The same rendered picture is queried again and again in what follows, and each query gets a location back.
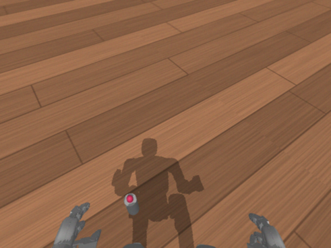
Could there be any right robot hand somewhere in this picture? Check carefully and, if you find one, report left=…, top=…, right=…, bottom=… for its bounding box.
left=247, top=213, right=285, bottom=248

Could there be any bottle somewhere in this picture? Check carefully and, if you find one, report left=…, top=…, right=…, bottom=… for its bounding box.
left=124, top=193, right=139, bottom=215

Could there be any left robot hand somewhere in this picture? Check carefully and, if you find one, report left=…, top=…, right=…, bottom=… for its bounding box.
left=53, top=203, right=101, bottom=248

